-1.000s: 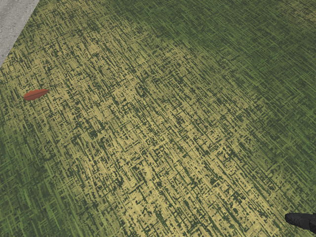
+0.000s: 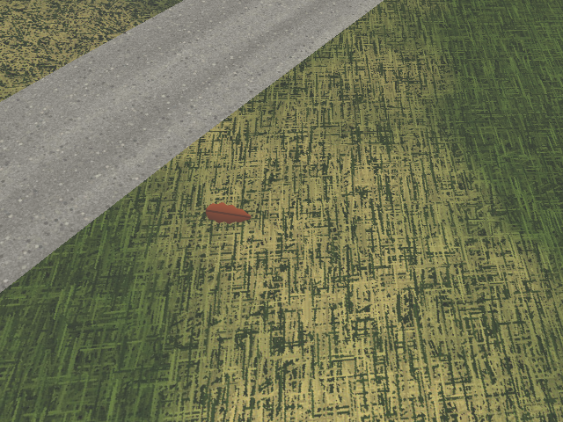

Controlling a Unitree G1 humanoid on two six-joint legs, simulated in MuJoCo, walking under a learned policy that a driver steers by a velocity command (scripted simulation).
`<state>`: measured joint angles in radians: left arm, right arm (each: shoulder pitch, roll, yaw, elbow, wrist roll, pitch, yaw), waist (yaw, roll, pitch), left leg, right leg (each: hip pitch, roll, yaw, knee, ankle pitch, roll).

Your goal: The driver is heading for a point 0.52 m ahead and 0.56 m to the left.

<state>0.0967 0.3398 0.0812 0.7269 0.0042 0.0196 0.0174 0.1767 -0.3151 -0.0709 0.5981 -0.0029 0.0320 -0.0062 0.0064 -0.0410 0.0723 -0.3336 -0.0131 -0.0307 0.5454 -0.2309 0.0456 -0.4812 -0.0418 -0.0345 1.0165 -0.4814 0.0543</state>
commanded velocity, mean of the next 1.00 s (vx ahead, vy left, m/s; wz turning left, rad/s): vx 0.07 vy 0.00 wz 0.33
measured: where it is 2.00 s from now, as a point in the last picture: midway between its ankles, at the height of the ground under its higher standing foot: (135, 405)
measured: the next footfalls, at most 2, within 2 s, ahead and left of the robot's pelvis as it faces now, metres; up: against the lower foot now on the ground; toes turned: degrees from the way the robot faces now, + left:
right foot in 0.34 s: +0.08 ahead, -0.13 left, +0.00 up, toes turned +16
left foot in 0.64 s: +0.01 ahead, +0.12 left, +0.00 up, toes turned +8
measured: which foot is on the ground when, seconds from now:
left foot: down 0.00-0.36, up 0.38-0.62, down 0.64-0.92, up 0.94-1.00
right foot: up 0.00-0.32, down 0.34-1.00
